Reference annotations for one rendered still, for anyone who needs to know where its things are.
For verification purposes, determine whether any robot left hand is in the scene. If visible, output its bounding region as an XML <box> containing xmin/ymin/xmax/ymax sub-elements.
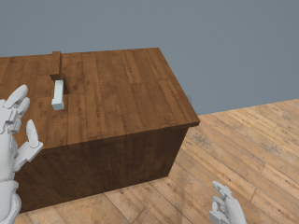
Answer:
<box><xmin>0</xmin><ymin>84</ymin><xmax>43</xmax><ymax>182</ymax></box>

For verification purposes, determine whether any robot right hand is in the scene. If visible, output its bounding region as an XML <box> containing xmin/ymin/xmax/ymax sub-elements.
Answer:
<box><xmin>209</xmin><ymin>181</ymin><xmax>247</xmax><ymax>224</ymax></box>

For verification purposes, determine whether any tap lever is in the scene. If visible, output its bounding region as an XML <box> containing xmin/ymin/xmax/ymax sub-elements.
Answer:
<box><xmin>51</xmin><ymin>79</ymin><xmax>64</xmax><ymax>110</ymax></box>

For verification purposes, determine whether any left robot forearm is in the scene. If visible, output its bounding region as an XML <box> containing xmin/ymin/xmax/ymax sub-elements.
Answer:
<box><xmin>0</xmin><ymin>180</ymin><xmax>21</xmax><ymax>224</ymax></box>

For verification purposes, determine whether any counter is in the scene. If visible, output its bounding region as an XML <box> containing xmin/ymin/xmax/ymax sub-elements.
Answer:
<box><xmin>0</xmin><ymin>48</ymin><xmax>200</xmax><ymax>214</ymax></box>

